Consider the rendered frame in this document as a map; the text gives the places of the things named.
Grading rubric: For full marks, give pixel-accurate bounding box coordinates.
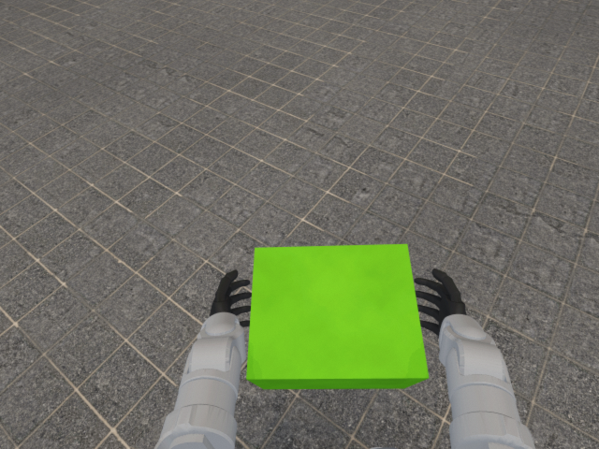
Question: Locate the robot left forearm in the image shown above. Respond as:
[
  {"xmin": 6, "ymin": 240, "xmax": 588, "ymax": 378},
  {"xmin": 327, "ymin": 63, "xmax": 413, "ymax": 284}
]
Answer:
[{"xmin": 154, "ymin": 312, "xmax": 246, "ymax": 449}]

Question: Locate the right robot hand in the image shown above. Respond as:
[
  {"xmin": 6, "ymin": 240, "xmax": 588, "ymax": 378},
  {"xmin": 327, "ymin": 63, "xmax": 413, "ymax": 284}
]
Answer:
[{"xmin": 414, "ymin": 268, "xmax": 467, "ymax": 336}]

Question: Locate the carton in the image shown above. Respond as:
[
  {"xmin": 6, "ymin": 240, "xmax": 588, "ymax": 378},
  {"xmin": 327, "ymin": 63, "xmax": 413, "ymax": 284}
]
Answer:
[{"xmin": 246, "ymin": 244, "xmax": 429, "ymax": 389}]

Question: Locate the robot right forearm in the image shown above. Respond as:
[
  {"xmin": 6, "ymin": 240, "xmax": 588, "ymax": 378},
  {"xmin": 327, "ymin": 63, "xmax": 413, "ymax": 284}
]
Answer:
[{"xmin": 439, "ymin": 314, "xmax": 535, "ymax": 449}]

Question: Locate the left robot hand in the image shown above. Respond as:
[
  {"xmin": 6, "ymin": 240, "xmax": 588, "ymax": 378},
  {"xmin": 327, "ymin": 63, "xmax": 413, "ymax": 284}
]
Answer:
[{"xmin": 210, "ymin": 269, "xmax": 252, "ymax": 327}]

